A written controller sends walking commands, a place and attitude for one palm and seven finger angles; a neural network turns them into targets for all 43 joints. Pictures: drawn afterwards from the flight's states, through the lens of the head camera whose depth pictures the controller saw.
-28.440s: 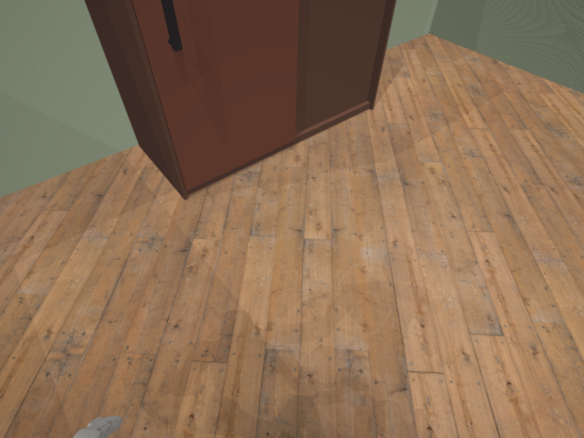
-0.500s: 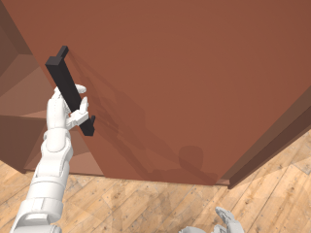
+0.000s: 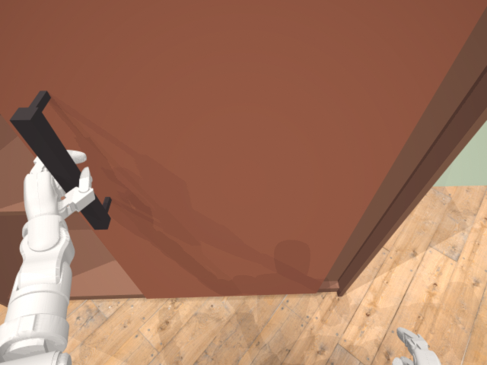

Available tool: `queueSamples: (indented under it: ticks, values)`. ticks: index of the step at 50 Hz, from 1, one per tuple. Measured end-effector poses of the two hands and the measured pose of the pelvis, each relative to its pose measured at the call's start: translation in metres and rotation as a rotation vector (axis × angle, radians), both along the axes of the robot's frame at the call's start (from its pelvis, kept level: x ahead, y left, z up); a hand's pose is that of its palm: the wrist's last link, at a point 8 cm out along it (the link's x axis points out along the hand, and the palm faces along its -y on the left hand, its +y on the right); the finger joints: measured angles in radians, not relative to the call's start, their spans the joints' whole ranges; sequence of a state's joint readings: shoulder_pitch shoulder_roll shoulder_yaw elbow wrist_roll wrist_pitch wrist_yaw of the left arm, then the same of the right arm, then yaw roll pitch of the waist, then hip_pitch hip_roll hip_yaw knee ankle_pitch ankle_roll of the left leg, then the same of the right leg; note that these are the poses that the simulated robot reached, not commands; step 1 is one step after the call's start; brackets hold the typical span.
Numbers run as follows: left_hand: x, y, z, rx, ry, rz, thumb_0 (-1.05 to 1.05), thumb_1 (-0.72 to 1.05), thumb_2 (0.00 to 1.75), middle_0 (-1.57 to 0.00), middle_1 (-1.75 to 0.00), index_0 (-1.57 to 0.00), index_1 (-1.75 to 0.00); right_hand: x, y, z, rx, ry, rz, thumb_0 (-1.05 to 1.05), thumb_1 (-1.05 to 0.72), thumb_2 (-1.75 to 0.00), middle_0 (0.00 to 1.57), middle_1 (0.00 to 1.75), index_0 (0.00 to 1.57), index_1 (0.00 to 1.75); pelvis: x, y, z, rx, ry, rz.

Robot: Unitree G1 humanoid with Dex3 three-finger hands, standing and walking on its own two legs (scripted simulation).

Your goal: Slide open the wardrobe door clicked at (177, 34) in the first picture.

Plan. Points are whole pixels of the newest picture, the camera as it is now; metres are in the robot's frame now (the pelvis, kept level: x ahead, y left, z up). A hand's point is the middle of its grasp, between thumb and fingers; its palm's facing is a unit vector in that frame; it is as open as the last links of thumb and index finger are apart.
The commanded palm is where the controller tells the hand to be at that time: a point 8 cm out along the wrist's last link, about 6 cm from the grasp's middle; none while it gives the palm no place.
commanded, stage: stop walking and hold the door there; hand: left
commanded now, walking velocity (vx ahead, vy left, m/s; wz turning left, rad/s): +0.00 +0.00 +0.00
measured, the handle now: (76, 170) +0.40 +0.32 +0.08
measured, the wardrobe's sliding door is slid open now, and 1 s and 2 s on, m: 0.55 0.55 0.55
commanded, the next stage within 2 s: loosen the grip on the handle in 0.66 s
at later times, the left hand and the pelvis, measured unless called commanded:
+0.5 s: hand (84, 191) +0.36 +0.29 +0.08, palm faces +0.40 -0.89 -0.24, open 5.7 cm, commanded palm +0.32 +0.33 +0.06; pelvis -0.02 +0.02 +0.00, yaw -1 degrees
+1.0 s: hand (79, 186) +0.36 +0.29 +0.09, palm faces +0.41 -0.87 -0.26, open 8.3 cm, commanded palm +0.31 +0.32 +0.10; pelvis -0.02 +0.00 +0.00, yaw +1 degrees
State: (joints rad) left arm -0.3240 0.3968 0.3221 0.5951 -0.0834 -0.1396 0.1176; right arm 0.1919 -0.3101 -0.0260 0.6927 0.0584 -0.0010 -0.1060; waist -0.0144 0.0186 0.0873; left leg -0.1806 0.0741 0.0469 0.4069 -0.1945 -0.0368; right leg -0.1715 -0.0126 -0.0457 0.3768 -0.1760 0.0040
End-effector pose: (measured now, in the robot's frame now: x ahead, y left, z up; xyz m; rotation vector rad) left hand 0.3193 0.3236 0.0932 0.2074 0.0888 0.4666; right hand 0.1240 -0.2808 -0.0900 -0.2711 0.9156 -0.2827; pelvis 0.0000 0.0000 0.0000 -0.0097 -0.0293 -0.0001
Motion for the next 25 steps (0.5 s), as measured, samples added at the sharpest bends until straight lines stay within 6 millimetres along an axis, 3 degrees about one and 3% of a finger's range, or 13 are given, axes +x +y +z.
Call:
queueSamples:
  ticks: [5,14,25]
  values:
    - [0.000,0.000,0.000,-0.002,0.005,0.002,-0.15,0.64,0.79,-0.41,-1.29,-0.40,-1.40,-0.017,-0.001,-0.002,0.003,0.017,-0.027,0.01,-0.90,-0.90,0.20,0.30,0.20,0.30,-0.004,0.000,0.000,0.001,-0.002,-0.008]
    - [0.000,0.001,0.000,0.011,0.005,-0.018,-0.15,0.65,0.77,-0.42,-1.29,-0.40,-1.40,-0.043,0.024,-0.017,0.059,0.074,-0.035,0.01,-0.90,-0.90,0.20,0.30,0.20,0.30,-0.012,0.007,0.000,0.004,0.010,-0.016]
    - [0.000,0.003,0.000,0.021,0.001,-0.043,-0.15,0.66,0.75,-0.42,-1.30,-0.38,-1.40,-0.049,0.043,-0.023,0.085,0.075,-0.031,0.01,-0.90,-0.90,0.20,0.30,0.20,0.30,-0.018,0.016,-0.001,0.007,0.014,-0.022]
